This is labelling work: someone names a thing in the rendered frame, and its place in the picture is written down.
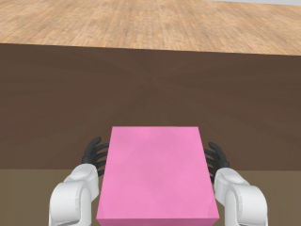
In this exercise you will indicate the carton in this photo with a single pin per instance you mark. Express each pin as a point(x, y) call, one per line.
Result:
point(156, 176)

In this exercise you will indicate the right robot forearm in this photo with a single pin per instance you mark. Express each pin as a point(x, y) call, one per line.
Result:
point(245, 205)

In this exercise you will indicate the robot left hand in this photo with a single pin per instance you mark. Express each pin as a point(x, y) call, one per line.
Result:
point(90, 156)

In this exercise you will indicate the robot right hand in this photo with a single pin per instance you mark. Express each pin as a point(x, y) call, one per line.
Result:
point(219, 162)

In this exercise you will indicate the left robot forearm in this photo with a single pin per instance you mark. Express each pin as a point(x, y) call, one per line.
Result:
point(70, 203)

